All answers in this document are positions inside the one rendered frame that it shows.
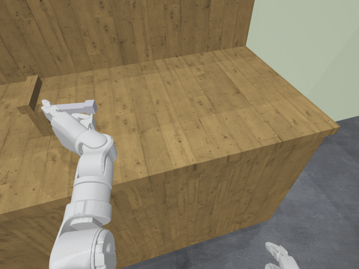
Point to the robot left forearm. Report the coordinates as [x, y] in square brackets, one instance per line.
[90, 206]

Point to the left robot upper arm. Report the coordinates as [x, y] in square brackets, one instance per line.
[84, 249]

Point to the robot right hand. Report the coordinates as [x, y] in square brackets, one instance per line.
[281, 255]

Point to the tap lever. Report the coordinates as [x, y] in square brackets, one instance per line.
[88, 107]

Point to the counter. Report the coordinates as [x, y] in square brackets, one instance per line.
[210, 138]

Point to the robot left hand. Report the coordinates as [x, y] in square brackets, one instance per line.
[67, 127]

